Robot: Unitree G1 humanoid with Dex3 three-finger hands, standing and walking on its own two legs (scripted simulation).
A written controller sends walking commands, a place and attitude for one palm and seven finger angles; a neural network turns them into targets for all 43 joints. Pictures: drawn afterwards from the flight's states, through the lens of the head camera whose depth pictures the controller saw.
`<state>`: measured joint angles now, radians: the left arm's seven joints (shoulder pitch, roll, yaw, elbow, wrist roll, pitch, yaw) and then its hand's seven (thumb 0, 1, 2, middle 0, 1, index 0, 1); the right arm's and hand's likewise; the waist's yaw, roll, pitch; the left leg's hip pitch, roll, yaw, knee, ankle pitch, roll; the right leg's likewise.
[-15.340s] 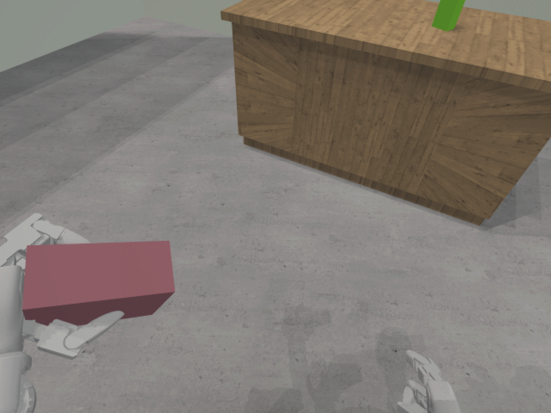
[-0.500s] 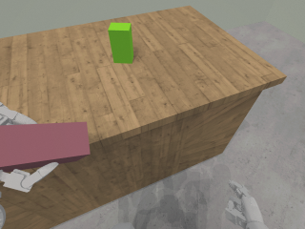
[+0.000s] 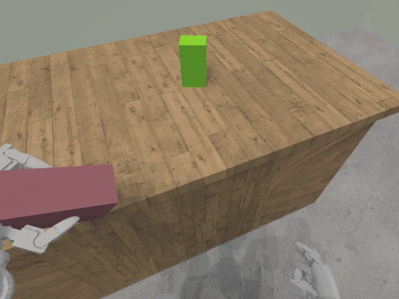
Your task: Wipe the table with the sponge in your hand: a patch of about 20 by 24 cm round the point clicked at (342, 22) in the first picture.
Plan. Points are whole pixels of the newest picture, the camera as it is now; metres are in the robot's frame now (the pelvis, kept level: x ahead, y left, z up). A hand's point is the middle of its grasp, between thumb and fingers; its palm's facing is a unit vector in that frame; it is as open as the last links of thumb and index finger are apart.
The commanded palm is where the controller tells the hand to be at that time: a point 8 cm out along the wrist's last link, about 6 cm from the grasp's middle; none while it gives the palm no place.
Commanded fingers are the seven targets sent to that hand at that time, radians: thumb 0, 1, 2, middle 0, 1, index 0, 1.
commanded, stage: shuffle to correct the standing spot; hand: left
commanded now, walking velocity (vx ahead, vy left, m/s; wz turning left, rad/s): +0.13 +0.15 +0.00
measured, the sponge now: (78, 196) +0.24 +0.20 +0.15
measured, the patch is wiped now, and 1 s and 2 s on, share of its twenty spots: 0.00 0.00 0.00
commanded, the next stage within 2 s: come to a stop and stand still in 0.38 s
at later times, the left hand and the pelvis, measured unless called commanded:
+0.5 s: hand out of the picture +0.25 +0.31 +0.19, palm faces +0.38 -0.82 -0.42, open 10.2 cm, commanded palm +0.19 +0.35 +0.20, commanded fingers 0.00 0.10 1.30 -1.20 -1.60 -1.20 -1.60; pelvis +0.03 +0.07 +0.02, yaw -2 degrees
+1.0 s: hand out of the picture +0.28 +0.36 +0.20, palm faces +0.35 -0.77 -0.53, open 10.2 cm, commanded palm +0.20 +0.37 +0.20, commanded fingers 0.00 0.10 1.30 -1.20 -1.60 -1.20 -1.60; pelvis +0.03 +0.10 +0.02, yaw -3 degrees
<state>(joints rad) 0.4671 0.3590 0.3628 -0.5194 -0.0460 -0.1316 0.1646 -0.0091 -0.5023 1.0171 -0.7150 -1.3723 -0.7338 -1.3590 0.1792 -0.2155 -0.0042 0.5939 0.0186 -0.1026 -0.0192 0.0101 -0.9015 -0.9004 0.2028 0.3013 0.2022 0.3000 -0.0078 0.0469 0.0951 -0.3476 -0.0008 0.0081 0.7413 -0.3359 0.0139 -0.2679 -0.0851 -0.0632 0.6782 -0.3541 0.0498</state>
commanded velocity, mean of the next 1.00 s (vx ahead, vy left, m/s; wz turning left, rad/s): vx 0.04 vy -0.01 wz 0.00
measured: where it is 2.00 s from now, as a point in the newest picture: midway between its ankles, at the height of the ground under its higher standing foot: outside the picture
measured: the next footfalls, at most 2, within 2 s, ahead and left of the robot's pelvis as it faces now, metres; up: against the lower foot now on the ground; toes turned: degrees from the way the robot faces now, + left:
right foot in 0.30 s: +0.06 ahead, -0.02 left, +0.00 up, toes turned +0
left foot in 0.56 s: +0.11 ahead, +0.23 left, +0.00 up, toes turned +3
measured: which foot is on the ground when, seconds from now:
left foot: down 0.00-0.32, up 0.34-0.54, down 0.56-1.00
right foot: down 0.00-0.08, up 0.10-0.28, down 0.30-1.00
